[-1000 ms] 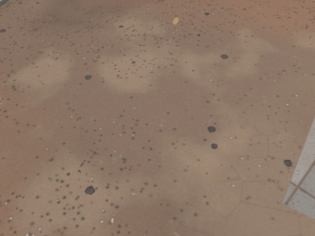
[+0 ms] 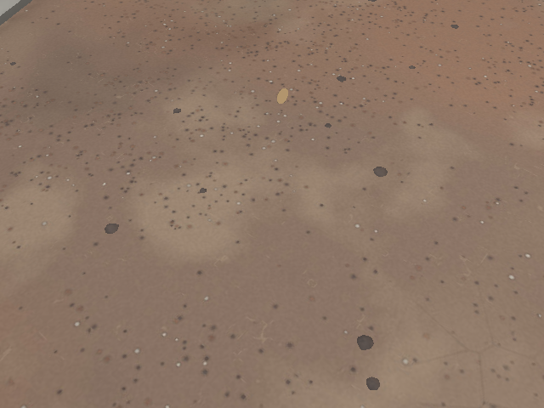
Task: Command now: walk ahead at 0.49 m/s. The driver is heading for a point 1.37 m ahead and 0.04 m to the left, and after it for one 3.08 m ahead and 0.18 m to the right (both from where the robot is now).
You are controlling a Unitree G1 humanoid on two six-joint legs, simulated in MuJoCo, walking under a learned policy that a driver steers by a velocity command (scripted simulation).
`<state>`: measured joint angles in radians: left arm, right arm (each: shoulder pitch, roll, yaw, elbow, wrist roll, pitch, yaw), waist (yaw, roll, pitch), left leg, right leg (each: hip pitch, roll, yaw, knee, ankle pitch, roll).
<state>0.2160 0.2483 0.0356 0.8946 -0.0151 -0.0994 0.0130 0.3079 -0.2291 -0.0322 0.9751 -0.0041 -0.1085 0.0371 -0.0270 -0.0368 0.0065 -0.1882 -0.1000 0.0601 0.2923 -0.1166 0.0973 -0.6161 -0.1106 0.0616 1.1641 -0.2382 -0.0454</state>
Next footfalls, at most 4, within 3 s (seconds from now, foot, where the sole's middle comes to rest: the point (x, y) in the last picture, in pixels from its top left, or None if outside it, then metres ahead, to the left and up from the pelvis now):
0.32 right None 0.34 -0.17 -0.78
0.88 left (248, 357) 0.65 0.07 -0.78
1.46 right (325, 255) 0.96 -0.16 -0.78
2.02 left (242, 185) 1.26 0.10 -0.78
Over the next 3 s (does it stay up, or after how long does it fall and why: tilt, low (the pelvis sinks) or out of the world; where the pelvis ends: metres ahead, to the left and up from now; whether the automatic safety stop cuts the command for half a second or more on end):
stays up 1.62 -0.04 0.00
